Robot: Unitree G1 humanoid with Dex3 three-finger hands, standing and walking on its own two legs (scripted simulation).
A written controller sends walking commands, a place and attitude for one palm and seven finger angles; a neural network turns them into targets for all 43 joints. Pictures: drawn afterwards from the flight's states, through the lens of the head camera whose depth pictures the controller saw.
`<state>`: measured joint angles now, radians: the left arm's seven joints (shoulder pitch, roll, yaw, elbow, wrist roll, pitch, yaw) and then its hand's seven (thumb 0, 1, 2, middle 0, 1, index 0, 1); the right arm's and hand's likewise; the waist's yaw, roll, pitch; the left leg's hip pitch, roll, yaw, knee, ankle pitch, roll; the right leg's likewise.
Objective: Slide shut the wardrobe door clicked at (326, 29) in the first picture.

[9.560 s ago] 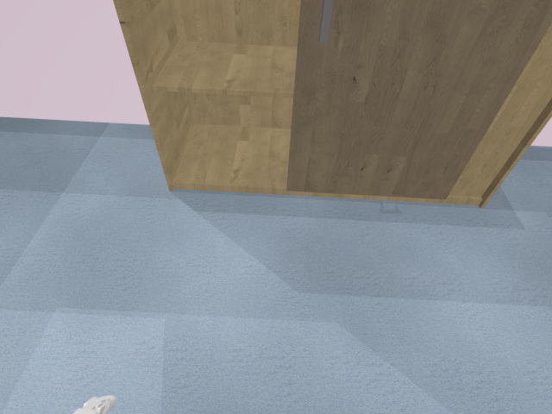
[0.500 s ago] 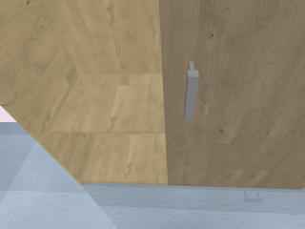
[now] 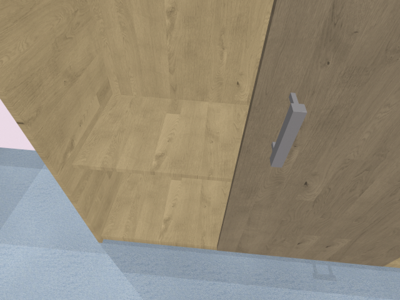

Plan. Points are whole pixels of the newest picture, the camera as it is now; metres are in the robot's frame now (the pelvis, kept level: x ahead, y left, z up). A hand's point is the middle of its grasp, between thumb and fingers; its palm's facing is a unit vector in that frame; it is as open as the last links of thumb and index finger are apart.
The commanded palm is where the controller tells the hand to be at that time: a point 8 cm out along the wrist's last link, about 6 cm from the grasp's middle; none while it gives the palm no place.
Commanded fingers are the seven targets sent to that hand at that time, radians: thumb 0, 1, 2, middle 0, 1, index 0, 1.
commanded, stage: come to a stop and stand still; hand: right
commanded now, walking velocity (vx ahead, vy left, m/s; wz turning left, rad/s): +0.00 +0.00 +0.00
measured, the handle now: (284, 131) +0.46 -0.14 +0.11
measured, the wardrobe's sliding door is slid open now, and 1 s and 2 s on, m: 0.58 0.58 0.58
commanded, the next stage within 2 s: look again from close up in 0.94 s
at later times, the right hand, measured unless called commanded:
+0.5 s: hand out of the picture -0.02 -0.16 -0.18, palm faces +0.07 +0.98 -0.17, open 7.4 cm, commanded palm none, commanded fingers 0.00 -0.90 -0.90 0.20 0.30 0.20 0.30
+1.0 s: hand out of the picture +0.00 -0.19 -0.17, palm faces +0.05 +0.98 -0.19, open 7.4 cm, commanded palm none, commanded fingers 0.00 -0.90 -0.90 0.20 0.30 0.20 0.30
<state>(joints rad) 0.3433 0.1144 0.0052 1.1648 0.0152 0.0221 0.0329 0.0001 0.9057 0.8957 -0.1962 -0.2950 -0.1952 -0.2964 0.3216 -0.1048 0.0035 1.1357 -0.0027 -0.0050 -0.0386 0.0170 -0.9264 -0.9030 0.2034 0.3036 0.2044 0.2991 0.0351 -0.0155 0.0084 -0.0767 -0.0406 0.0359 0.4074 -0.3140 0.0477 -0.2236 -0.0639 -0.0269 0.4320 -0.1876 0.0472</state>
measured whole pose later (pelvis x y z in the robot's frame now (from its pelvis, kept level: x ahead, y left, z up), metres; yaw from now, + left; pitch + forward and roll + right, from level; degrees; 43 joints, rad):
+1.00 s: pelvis +0.02 -0.02 +0.00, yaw +0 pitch -1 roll -1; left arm 0.28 0.14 -0.01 1.14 0.01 0.00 0.04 0.00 0.91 0.90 -0.20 -0.30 -0.20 -0.30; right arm 0.31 -0.13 -0.01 1.14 -0.01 -0.01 -0.04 0.00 -0.90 -0.90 0.20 0.30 0.20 0.30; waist 0.01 0.00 0.02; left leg -0.03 0.01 0.03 0.37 -0.33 0.01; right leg -0.18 -0.01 -0.04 0.40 -0.20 0.01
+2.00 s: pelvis -0.03 -0.08 +0.00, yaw +0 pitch +0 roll +1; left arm 0.30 0.13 0.01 1.10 0.01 0.01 0.01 0.00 0.91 0.90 -0.20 -0.30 -0.20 -0.30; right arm 0.40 -0.16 0.02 1.06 -0.02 0.00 -0.04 0.00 -0.90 -0.90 0.20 0.30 0.20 0.30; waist 0.00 0.02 0.03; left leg -0.18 0.06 0.01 0.46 -0.29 -0.05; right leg -0.31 0.03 -0.07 0.46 -0.15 -0.07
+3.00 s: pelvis -0.03 -0.01 -0.05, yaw -2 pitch +8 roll +1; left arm 0.22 0.20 -0.03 0.62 -0.05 -0.23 0.09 0.01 0.90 0.90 -0.20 -0.30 -0.20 -0.30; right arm 0.30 -0.36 -0.32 0.09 0.39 -0.21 0.51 0.01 -0.16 -0.59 0.26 0.78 0.26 0.77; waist 0.01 -0.06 -0.10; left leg -0.55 -0.03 0.08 0.92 -0.52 0.04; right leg -0.71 -0.05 0.03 0.92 -0.35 0.03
